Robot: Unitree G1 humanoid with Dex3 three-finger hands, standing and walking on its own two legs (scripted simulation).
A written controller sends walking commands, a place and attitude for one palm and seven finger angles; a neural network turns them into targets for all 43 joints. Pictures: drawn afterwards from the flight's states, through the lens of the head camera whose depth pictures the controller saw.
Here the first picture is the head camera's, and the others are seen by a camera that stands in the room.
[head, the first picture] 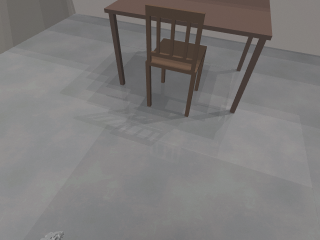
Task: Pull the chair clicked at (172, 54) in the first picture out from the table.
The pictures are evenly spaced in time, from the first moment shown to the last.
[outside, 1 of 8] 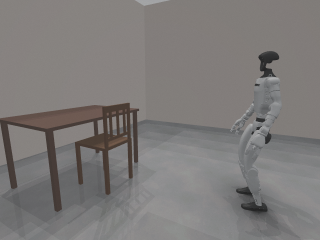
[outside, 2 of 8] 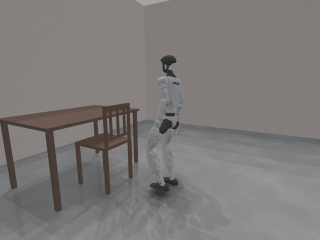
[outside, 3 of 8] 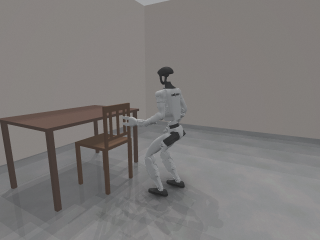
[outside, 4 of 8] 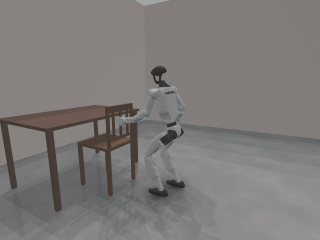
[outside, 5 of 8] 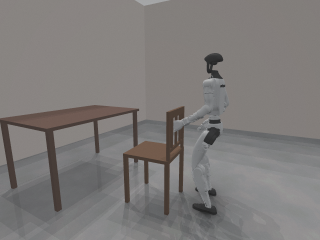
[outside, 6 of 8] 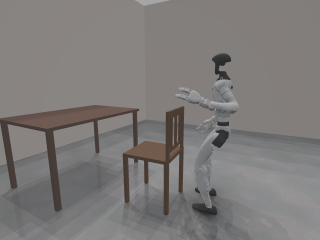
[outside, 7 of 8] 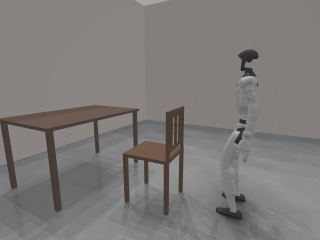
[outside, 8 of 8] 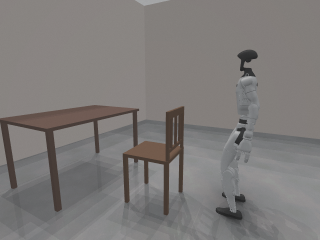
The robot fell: no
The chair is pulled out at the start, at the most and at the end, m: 0.00 0.62 0.61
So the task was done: yes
